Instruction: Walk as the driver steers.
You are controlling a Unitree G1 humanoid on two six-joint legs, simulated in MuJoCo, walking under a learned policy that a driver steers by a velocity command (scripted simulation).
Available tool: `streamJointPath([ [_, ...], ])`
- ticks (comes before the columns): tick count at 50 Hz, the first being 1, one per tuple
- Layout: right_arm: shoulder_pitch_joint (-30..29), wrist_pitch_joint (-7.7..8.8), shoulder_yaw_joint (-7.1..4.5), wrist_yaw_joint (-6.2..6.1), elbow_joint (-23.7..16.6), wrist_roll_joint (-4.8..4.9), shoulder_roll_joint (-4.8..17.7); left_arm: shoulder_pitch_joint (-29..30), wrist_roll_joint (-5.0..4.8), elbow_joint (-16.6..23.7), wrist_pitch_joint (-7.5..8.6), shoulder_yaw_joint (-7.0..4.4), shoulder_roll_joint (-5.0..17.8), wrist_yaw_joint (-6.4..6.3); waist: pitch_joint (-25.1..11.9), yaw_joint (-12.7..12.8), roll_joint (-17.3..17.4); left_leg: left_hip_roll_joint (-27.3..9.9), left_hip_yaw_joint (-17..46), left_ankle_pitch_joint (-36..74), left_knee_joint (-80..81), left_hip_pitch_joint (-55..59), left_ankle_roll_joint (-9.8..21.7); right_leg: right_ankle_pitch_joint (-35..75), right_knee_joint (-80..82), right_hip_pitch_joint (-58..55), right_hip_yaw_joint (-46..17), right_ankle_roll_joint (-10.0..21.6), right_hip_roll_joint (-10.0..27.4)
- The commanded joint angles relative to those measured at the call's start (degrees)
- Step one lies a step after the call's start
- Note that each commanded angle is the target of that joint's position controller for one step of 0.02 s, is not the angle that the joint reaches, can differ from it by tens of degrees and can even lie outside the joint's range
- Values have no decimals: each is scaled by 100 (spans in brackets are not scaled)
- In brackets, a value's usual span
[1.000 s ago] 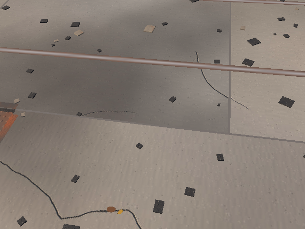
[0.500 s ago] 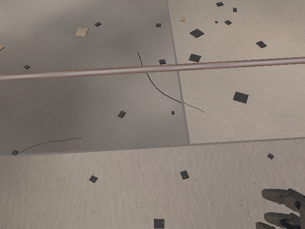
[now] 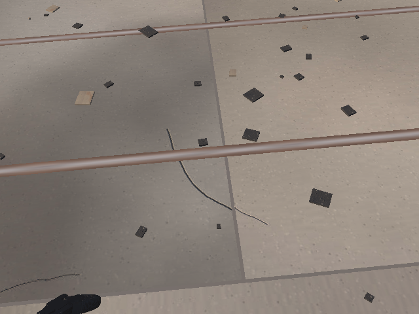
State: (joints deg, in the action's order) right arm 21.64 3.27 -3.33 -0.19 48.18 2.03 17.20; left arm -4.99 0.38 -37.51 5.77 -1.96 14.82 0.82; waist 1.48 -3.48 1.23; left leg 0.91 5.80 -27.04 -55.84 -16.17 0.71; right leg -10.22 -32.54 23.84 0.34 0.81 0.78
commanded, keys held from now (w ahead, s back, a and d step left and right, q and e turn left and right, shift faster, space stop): w+q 0.82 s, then w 0.02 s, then w+q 0.16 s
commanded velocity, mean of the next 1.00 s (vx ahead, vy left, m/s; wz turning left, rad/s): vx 0.50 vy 0.00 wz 0.55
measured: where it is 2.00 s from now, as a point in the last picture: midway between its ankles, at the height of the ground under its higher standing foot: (64, 216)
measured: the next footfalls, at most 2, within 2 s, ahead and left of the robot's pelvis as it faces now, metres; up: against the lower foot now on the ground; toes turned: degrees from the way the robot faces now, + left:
left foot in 0.44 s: +0.36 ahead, +0.17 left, +0.00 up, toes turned +19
right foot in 0.92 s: +0.70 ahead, +0.11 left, +0.00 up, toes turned +36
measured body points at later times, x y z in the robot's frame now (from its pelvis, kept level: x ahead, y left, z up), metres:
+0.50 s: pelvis +0.25 +0.07 -0.01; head +0.29 +0.09 +0.43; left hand +0.21 +0.36 -0.14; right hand +0.53 -0.12 -0.09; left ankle +0.32 +0.16 -0.73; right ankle +0.11 -0.12 -0.66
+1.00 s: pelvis +0.53 +0.13 +0.00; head +0.55 +0.15 +0.45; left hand +0.57 +0.46 -0.07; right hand +0.73 -0.08 -0.12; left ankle +0.34 +0.16 -0.67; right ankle +0.67 +0.09 -0.73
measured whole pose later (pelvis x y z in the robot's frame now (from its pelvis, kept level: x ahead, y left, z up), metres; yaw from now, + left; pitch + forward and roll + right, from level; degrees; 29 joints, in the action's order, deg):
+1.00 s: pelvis +0.53 +0.13 +0.00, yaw +35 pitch +2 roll -1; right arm 21.0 1.3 -3.7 -0.9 42.8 1.8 17.3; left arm -4.7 0.3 -38.3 6.8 -2.7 15.6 1.4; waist 1.0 -3.4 1.4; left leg 4.8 10.8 -29.2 -56.9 -13.9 2.4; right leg -8.7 -31.1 24.4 0.2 1.1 -2.3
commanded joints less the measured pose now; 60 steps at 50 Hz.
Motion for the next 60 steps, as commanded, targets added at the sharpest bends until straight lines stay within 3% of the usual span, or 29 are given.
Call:
streamJointPath([
  [1,-276,82,-146,-26,-582,23,629,-1055,16,-44,0,-257,729,0,-489,640,-785,-542,113,606,-1521,-2713,40,-976,1819,-2594,-2368,871,1767],
  [3,-382,-24,-173,16,-626,-16,486,-742,52,-114,41,-228,557,-10,-189,436,-845,-768,105,1069,-1167,-2342,2,20,2101,-1984,-1449,811,1475],
  [6,-590,-146,-135,59,-772,-39,255,-773,25,-267,130,-301,651,-49,-74,376,-613,-808,55,1481,-856,-2388,-92,941,2349,-1854,-740,935,1466],
  [12,-1510,-128,-31,232,-1139,-77,98,-976,-8,-504,50,-419,982,-142,211,624,-389,-734,-302,2776,1018,-2327,-98,1340,2534,-2051,371,879,1406],
  [17,-2220,-131,-19,377,-1513,-65,170,-1337,-143,-732,-102,-504,1203,-154,432,772,-370,-584,-712,2437,1829,-2269,201,1888,2235,-2726,839,710,1594],
  [19,-2101,-154,-98,402,-1584,-78,327,-1302,-184,-738,-180,-548,1368,-174,192,574,-537,-269,-1023,1891,1926,-1745,427,3629,1601,-2938,1042,592,1600],
  [21,-1022,-198,-323,360,-1364,-64,699,-1197,-241,-701,-275,-572,1489,-207,-484,-102,-599,228,-1298,1685,2171,-200,744,5000,-31,-2726,1278,412,1430],
  [22,-16,-249,-527,262,-1082,-51,1069,-1225,-199,-655,-267,-508,1361,-235,-990,-584,-391,263,-971,1914,2407,1469,975,4206,-1475,-1737,1345,180,1209],
  [23,177,-268,-650,148,-1017,-4,1743,-1688,104,-382,-183,-259,569,-182,-1393,-120,1187,-1257,1665,1839,2488,3506,1765,-916,-3604,773,1222,-193,415],
  [24,187,-155,-560,185,-1273,-43,1663,-1478,-13,-191,47,-172,606,-121,-2438,-173,1068,-2069,4360,504,3632,4200,2552,-2585,-4763,1876,-233,-278,-312],
  [25,86,-65,-435,224,-1206,-94,1218,-733,-263,-30,184,-293,1078,-68,-1763,-421,425,-1929,3703,627,3968,3806,2153,-2032,-4802,2448,-599,-160,21],
  [26,-167,-4,-384,222,-1178,-86,1042,-559,-288,56,256,-260,1030,-75,-1114,-232,253,-1705,2948,1017,3974,3011,1952,-1502,-4361,2433,-538,-60,246],
  [27,-580,18,-319,213,-1223,-80,852,-601,-141,-35,267,-266,999,-125,-711,64,-94,-1454,2336,1661,3967,2144,1760,-1145,-3864,2064,-538,-85,469],
  [28,-862,30,-263,189,-1302,-128,687,-709,-22,-77,224,-312,1066,-146,-558,282,4,-1259,1924,2237,4050,1520,1682,-906,-3483,1616,-579,-129,603],
  [29,-986,31,-244,168,-1368,-178,650,-795,10,-87,152,-329,1063,-132,-492,413,106,-1143,1757,2532,4177,1130,1669,-767,-3320,1310,-580,-179,639],
  [32,-875,65,-280,77,-1266,-145,773,-705,72,-39,2,-273,814,-133,-336,462,55,-962,1260,3264,4325,484,1697,-395,-2618,1124,-398,-419,559],
  [37,-457,-9,-312,-56,-1056,-80,899,407,26,247,21,-138,519,-69,-94,47,266,-524,853,2608,4220,111,1257,1375,-495,747,-318,-532,153],
  [40,-154,-51,-322,-79,-914,-41,930,828,-66,381,85,-155,618,18,-46,-111,335,-672,1211,2209,4008,310,1183,1575,93,512,-409,-466,-12],
  [43,-62,-96,-307,-108,-844,-49,855,767,-77,387,151,-232,806,90,-84,-30,484,-903,1682,2159,3514,856,1081,1086,420,368,-540,-267,-22],
  [45,-173,-132,-299,-104,-858,-62,803,248,-76,278,197,-317,907,67,-203,289,624,-828,1823,2537,3069,891,942,703,676,-347,-402,-41,-82],
  [46,-200,-124,-224,-82,-899,-90,597,-335,-22,169,227,-407,1073,26,-629,585,518,-517,1615,2782,2312,694,765,719,761,-1353,-484,177,108],
  [47,-140,-109,-98,-64,-1018,-196,280,-1208,55,107,227,-486,1390,-29,-1492,905,-146,-145,1139,1855,706,-43,543,491,620,-2875,-1443,532,1093],
  [48,622,-65,-24,-66,-1162,11,62,-1602,86,-116,145,-578,1719,17,-2077,545,-2123,566,492,-706,-1024,-2059,181,-990,1239,-4461,-4114,1395,2243],
  [49,511,-71,-127,-89,-1003,60,676,-1459,-48,-18,116,-454,1149,47,-1594,665,-1415,90,634,-539,-1732,-2723,97,-2196,1520,-4181,-4416,1263,2276],
  [50,-111,-99,-211,-85,-1075,20,944,-1238,-60,18,78,-373,857,14,-893,807,-880,-88,487,14,-1875,-2868,51,-1993,1603,-3511,-3508,1030,2044],
  [51,-390,-124,-212,-93,-1130,-40,880,-966,-3,35,43,-329,787,3,-511,707,-493,-273,314,417,-1784,-2689,3,-1230,1697,-2848,-2806,920,1810],
  [52,-579,-123,-225,-72,-1196,-93,795,-817,16,-20,26,-297,681,-9,-205,624,-460,-426,300,679,-1536,-2605,-21,-610,1823,-2370,-2292,913,1608],
  [55,-510,-208,-192,-4,-1228,-18,452,-737,2,-151,85,-283,602,-36,-84,442,-782,-663,96,951,-1142,-2227,-53,158,2193,-1814,-1287,904,1335],
  [60,-1007,-223,-118,65,-1428,-69,266,-829,-9,-383,85,-394,920,-61,31,502,-516,-781,-11,1896,-6,-2576,-167,1101,2437,-2002,-355,1024,1408],
])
